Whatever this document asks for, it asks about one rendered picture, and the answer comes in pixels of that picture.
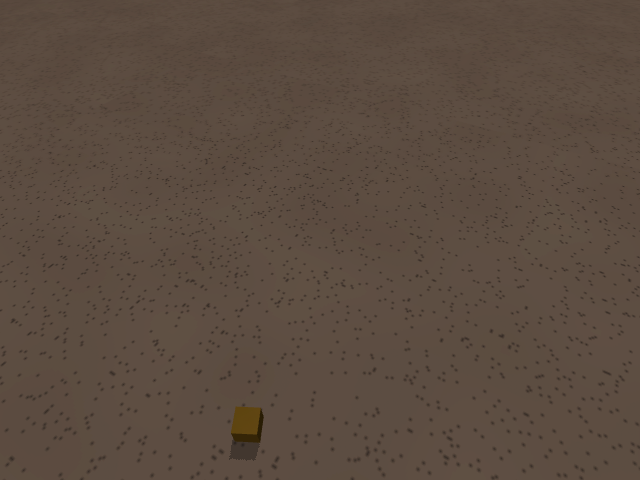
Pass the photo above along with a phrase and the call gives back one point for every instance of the cube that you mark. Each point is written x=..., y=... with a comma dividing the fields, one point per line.
x=247, y=424

